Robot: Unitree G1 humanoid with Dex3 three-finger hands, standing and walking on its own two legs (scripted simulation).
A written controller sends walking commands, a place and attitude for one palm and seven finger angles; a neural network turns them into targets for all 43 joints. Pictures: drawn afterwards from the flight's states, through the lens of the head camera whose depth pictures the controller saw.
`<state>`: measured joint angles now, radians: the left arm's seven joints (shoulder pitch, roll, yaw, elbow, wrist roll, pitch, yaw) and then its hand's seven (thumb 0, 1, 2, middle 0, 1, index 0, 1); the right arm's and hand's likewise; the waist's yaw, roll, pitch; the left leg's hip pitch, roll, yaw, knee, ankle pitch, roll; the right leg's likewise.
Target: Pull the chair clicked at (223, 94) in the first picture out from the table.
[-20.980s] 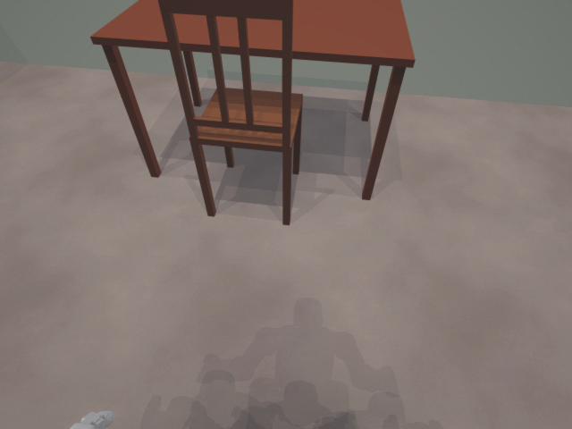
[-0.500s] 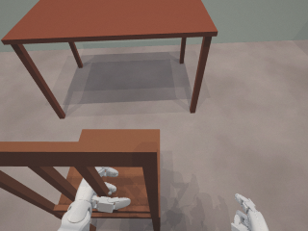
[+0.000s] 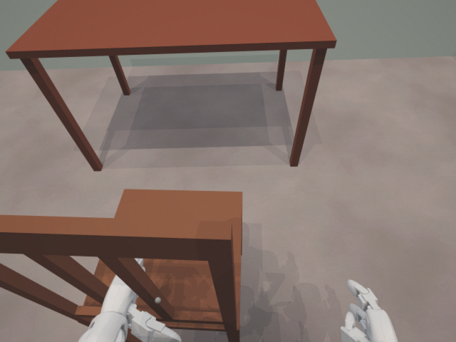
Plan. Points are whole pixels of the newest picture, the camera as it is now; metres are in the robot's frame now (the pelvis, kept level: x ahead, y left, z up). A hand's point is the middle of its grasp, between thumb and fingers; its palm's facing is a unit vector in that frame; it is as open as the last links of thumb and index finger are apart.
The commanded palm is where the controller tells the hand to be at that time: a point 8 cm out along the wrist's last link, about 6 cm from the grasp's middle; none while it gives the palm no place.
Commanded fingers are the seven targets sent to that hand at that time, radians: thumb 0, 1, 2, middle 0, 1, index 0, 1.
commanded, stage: draw the fingers out of the gap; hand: left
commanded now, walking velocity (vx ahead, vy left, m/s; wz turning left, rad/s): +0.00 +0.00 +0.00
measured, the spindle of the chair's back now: (95, 289) +0.22 +0.24 -0.01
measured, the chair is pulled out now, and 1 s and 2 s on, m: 0.64 0.64 0.61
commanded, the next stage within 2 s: draw the hand back to the body in 0.78 s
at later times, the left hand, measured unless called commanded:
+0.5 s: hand out of the picture +0.13 +0.14 -0.03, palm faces -0.04 -0.99 -0.16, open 17.5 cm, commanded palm +0.10 +0.19 -0.01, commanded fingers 0.00 -0.55 0.20 0.00 0.00 0.00 0.00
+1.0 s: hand out of the picture +0.08 +0.14 -0.01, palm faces +0.05 -1.00 -0.03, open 17.5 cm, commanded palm +0.05 +0.20 +0.02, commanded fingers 0.00 -0.55 0.20 0.00 0.00 0.00 0.00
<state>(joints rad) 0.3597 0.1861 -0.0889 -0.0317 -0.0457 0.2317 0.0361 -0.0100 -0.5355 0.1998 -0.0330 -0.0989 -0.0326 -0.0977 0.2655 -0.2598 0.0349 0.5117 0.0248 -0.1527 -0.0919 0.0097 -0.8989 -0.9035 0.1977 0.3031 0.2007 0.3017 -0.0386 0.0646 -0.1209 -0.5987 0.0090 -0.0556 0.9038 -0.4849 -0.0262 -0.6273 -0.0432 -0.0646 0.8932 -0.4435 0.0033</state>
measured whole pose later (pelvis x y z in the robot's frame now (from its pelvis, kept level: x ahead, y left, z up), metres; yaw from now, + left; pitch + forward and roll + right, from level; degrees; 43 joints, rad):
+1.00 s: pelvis -0.02 +0.01 -0.03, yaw +0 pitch +12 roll -2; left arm 0.94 0.16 -0.13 -0.43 -0.09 0.04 0.00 -0.01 -0.54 0.20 0.00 0.00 0.00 0.00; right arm 0.29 -0.20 -0.01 0.42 0.04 -0.20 -0.12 0.01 -0.90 -0.90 0.20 0.30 0.20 0.30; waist 0.00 0.05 -0.19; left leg -0.76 0.01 -0.07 1.11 -0.55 -0.01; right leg -0.76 -0.04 -0.07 1.05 -0.49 0.02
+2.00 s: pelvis +0.00 +0.00 +0.04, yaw +0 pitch -3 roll -1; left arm 0.60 0.36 0.24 -0.44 -0.04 0.00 0.16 0.00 0.41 0.66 -0.14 -0.20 -0.23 -0.25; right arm 0.21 -0.23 0.03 0.66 0.02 -0.23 -0.13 0.01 -0.90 -0.90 0.20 0.30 0.20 0.30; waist 0.08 0.08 0.01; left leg -0.18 0.02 -0.05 0.60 -0.36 -0.02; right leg -0.20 -0.03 -0.07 0.58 -0.32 0.01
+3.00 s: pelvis -0.03 +0.02 +0.05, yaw -3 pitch -1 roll +0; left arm 0.56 0.41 0.40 -0.47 -0.03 -0.13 0.15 0.01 0.89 0.89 -0.17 -0.29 -0.21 -0.30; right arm 0.18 -0.21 -0.01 0.60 0.02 -0.03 -0.11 0.01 -0.90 -0.90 0.20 0.30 0.20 0.30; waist 0.00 0.04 0.02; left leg -0.22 0.00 0.01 0.46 -0.24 0.00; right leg -0.27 -0.05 -0.01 0.46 -0.18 0.03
